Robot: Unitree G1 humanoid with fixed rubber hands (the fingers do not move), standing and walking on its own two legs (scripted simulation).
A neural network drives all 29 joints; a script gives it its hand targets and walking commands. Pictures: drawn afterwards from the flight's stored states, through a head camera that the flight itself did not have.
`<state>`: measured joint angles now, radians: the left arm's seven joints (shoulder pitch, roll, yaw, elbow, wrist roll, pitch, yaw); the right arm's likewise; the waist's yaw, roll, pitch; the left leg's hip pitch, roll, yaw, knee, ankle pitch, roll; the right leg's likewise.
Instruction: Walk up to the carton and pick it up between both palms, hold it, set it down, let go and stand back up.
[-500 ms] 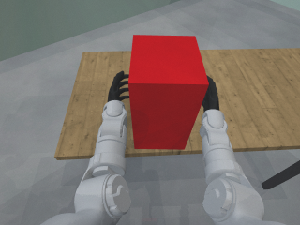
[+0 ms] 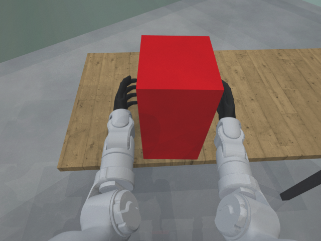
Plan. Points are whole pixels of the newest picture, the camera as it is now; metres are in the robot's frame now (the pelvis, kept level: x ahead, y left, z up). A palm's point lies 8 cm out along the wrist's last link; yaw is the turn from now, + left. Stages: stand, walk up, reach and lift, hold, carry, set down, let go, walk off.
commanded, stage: set down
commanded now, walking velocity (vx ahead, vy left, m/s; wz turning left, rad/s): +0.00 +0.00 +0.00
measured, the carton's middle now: (172, 104) +0.45 -0.02 +0.07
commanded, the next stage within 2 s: none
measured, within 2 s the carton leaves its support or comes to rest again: neither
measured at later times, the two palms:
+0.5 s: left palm (122, 104) +0.43 +0.11 +0.08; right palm (224, 111) +0.42 -0.16 +0.07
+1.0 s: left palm (110, 80) +0.44 +0.13 +0.16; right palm (256, 85) +0.42 -0.21 +0.16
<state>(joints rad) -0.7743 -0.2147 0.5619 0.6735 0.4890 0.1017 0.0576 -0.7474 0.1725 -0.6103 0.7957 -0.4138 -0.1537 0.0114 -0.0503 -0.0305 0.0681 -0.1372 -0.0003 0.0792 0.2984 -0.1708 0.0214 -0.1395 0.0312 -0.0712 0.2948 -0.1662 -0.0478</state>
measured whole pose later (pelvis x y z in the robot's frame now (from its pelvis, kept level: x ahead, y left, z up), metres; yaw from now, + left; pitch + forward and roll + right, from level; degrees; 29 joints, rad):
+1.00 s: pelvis -0.04 -0.02 -0.02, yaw -1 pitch +15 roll +1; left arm -1.21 0.23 0.03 1.22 -0.18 0.14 0.17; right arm -1.14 -0.28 -0.03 1.16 0.29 0.13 -0.09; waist -0.02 -0.02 -0.18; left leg -0.56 0.03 0.07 0.44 -0.14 0.00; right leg -0.57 0.06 -0.07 0.43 -0.13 -0.08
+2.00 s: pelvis -0.03 -0.02 +0.00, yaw +0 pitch +3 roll +0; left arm -0.82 0.25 0.12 0.58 -0.13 0.52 0.10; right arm -0.81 -0.28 0.02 0.70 0.38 0.33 -0.15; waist -0.07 -0.03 -0.04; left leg -0.26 0.02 0.04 0.35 -0.14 -0.01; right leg -0.26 0.06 -0.06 0.34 -0.13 -0.08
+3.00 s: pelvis -0.01 -0.01 +0.00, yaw -1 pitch -2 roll +1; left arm 0.01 0.13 -0.03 0.15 -0.12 0.15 0.11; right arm 0.03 -0.18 -0.02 0.21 0.22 0.02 -0.06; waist -0.01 -0.02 0.02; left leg -0.11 0.00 0.05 0.30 -0.16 0.00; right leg -0.14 0.05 -0.02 0.34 -0.17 -0.07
